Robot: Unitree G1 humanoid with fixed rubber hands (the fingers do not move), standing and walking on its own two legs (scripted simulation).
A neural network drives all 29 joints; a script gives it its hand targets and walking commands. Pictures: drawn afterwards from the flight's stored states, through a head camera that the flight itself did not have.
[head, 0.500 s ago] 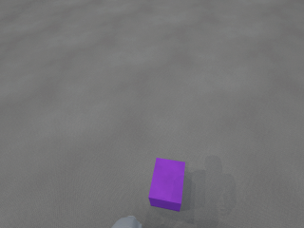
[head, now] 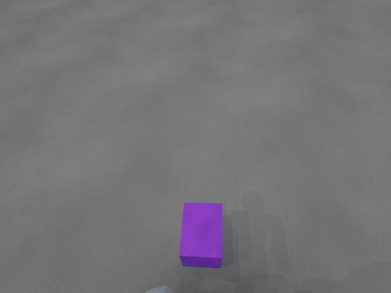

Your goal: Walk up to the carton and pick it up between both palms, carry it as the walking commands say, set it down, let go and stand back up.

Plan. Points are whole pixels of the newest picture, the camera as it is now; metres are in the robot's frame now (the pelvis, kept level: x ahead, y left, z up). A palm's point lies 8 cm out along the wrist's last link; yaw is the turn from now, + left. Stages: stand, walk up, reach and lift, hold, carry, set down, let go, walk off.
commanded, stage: walk up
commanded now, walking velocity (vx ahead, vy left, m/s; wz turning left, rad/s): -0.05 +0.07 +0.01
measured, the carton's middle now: (202, 235) +0.44 +0.03 -0.66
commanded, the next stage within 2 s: none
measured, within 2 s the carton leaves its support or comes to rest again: neither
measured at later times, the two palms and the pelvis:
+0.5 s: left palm out of the picture -0.04 +0.22 -0.13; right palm out of the picture -0.03 -0.21 -0.12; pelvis -0.02 +0.01 +0.02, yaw +4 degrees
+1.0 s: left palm out of the picture -0.04 +0.26 -0.14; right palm out of the picture -0.05 -0.15 -0.12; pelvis -0.01 +0.05 +0.02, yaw +3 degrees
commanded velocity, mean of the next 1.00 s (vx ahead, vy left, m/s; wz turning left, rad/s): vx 0.02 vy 0.02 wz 0.01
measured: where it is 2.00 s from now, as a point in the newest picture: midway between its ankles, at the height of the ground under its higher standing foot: outside the picture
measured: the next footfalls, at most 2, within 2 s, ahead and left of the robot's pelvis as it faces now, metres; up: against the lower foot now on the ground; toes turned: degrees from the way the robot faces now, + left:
left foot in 0.38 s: -0.04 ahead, +0.13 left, +0.00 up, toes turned +7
right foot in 2.00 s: +0.07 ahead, -0.04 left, +0.00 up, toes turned +6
